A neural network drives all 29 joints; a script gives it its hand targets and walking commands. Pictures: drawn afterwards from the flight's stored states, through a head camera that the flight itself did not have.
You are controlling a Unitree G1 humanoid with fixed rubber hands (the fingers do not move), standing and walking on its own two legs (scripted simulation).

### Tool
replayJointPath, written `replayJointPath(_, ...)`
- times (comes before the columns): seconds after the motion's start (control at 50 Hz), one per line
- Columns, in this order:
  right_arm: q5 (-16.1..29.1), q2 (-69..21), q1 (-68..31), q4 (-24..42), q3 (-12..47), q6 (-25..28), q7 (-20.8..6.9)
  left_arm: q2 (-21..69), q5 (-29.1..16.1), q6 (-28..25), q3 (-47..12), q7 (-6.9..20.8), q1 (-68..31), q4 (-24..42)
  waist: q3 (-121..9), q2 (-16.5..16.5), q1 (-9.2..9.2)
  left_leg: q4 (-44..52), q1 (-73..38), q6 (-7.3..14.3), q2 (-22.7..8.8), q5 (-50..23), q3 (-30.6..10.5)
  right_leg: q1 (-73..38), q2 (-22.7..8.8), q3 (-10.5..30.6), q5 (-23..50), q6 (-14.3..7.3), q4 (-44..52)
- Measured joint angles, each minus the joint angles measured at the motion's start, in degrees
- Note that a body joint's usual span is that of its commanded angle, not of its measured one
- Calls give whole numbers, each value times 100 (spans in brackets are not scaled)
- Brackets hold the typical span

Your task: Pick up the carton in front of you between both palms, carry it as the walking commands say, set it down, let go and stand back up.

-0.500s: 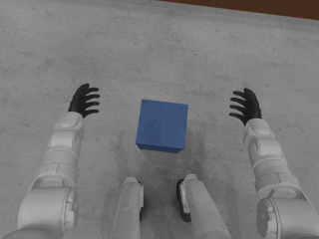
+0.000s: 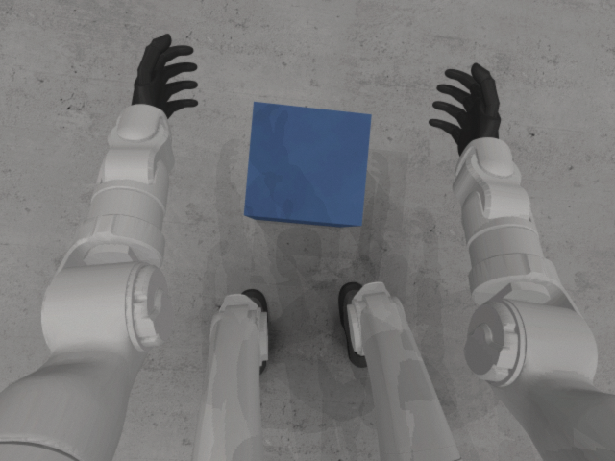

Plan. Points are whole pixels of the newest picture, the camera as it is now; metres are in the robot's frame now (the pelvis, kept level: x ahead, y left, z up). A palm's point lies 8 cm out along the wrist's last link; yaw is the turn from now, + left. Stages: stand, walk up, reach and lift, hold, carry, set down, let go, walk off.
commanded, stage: reach and lift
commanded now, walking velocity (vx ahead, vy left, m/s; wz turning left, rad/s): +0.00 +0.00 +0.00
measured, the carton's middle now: (304, 175) +0.47 -0.03 -0.47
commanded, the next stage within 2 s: none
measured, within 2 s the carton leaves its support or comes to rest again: leaves its support in 1.46 s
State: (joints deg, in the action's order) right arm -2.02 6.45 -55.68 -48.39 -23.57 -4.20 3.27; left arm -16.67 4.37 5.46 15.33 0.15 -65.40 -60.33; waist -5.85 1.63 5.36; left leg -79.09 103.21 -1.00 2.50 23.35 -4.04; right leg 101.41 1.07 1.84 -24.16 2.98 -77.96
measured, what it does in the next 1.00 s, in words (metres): lowers itself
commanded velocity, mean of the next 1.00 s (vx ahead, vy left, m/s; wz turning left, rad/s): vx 0.00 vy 0.00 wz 0.00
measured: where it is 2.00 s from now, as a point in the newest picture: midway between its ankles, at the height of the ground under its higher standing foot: (306, 343)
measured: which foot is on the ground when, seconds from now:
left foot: down 0.00-1.00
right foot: down 0.00-1.00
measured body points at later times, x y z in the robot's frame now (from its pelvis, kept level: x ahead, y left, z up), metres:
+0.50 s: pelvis -0.04 -0.01 -0.19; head +0.32 +0.01 +0.08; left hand +0.51 +0.16 -0.37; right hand +0.46 -0.21 -0.36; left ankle +0.08 +0.12 -0.56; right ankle +0.08 -0.14 -0.56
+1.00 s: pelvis -0.04 -0.01 -0.22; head +0.33 +0.00 +0.04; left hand +0.52 +0.14 -0.41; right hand +0.47 -0.21 -0.40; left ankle +0.08 +0.12 -0.56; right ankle +0.08 -0.14 -0.56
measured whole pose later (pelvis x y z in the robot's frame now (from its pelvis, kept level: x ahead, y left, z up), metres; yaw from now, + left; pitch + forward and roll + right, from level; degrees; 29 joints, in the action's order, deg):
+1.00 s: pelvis -0.04 -0.01 -0.22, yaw -1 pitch +39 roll -2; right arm 13.8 14.4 -74.9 -62.7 -7.6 0.7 8.0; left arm -22.2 -13.7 0.1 -1.9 -5.4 -80.5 -67.3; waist 16.9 -0.8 4.0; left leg -124.7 131.9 -2.4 2.3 31.7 -3.4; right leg 130.8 2.2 1.3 -32.1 3.2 -124.0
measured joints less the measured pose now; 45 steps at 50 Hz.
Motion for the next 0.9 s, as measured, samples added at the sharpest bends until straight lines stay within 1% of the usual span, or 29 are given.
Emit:
replayJointPath(0.04, 68, 37, 13, -68, 45, 92, 15, -40, -67, -75, -124, -61, 43, 12, -36, 14, 1, -383, 366, -25, 22, 141, -42, 351, 5, -41, -150, -10, -377)
replayJointPath(0.1, 291, 153, 30, -110, 234, 216, 48, -59, -235, -185, -290, -154, 59, 61, -28, 9, -47, -981, 947, -64, 41, 325, -88, 920, 35, -79, -338, -17, -963)
replayJointPath(0.18, 697, 263, -34, 28, 585, 276, 176, -201, -605, -258, -641, -284, 36, 229, 247, -66, -78, -1805, 1570, -109, 41, 536, -107, 1552, 100, -92, -533, -11, -1780)
replayJointPath(0.26, 1044, 420, -235, 164, 847, 219, 328, -378, -997, -239, -968, -391, -123, 479, 633, -158, -114, -2564, 2049, -145, 46, 669, -94, 2054, 154, -81, -655, 0, -2549)
replayJointPath(0.3, 1135, 497, -398, 134, 943, 177, 387, -473, -1139, -195, -1070, -420, -260, 499, 819, -189, -121, -2879, 2240, -160, 56, 689, -82, 2255, 170, -70, -677, 11, -2875)
replayJointPath(0.38, 1279, 593, -764, -74, 1073, 99, 483, -652, -1335, -131, -1222, -437, -587, 328, 1187, -244, -114, -3378, 2494, -176, 64, 689, -69, 2520, 197, -63, -668, 40, -3379)
replayJointPath(0.44, 1366, 610, -1029, -373, 1147, 94, 491, -731, -1395, -136, -1297, -418, -863, 58, 1411, -285, -107, -3640, 2637, -182, 60, 662, -64, 2665, 210, -67, -633, 53, -3635)
replayJointPath(0.52, 1326, 621, -1418, -882, 1103, 165, 472, -779, -1420, -199, -1408, -402, -1252, -430, 1701, -272, -114, -3909, 2804, -172, 68, 624, -56, 2817, 198, -76, -602, 70, -3895)
replayJointPath(0.6, 1333, 712, -1778, -1219, 1184, 305, 479, -795, -1575, -332, -1517, -407, -1554, -648, 2064, -257, -127, -4136, 2900, -148, 60, 615, -7, 2911, 184, -46, -604, 95, -4133)
replayJointPath(0.68, 1407, 724, -2005, -1356, 1325, 420, 485, -818, -1687, -437, -1651, -458, -1651, -802, 2418, -225, -118, -4373, 2856, -95, -14, 704, 56, 2883, 188, -22, -655, 109, -4359)
replayJointPath(0.74, 1468, 841, -1995, -1366, 1423, 462, 510, -728, -1793, -487, -1716, -506, -1597, -745, 2503, -209, -99, -4502, 2824, -77, -9, 781, 93, 2850, 153, -3, -759, 112, -4511)
replayJointPath(0.82, 1572, 931, -1969, -1285, 1472, 481, 496, -661, -1793, -521, -1672, -550, -1585, -674, 2460, -248, -116, -4619, 2839, -86, -33, 858, 86, 2883, 156, -20, -813, 94, -4623)
replayJointPath(0.9, 1610, 921, -1951, -1350, 1560, 490, 452, -608, -1769, -534, -1649, -582, -1561, -680, 2353, -272, -132, -4637, 2867, -113, -37, 871, 81, 2933, 146, -31, -817, 62, -4656)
